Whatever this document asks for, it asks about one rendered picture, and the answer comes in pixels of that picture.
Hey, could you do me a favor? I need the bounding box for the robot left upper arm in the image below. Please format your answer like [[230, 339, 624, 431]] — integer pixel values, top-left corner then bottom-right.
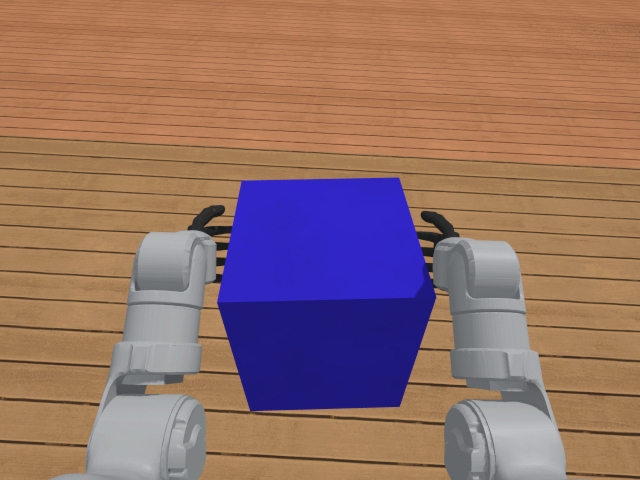
[[49, 394, 206, 480]]

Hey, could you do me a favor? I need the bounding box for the robot right hand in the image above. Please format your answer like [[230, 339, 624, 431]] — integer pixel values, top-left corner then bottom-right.
[[416, 211, 460, 291]]

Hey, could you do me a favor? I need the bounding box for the right robot forearm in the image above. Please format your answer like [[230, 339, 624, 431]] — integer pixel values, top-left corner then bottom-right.
[[433, 237, 566, 473]]

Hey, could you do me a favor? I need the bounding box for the carton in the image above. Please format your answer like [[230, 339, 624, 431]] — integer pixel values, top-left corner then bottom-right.
[[217, 178, 436, 411]]

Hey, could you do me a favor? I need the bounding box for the robot left hand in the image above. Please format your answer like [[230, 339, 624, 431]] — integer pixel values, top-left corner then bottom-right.
[[187, 205, 232, 283]]

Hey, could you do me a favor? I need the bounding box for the robot right upper arm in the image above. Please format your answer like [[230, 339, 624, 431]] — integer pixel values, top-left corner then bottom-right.
[[444, 399, 591, 480]]

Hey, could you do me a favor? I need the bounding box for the left robot forearm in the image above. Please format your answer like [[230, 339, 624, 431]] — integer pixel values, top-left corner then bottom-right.
[[86, 230, 217, 470]]

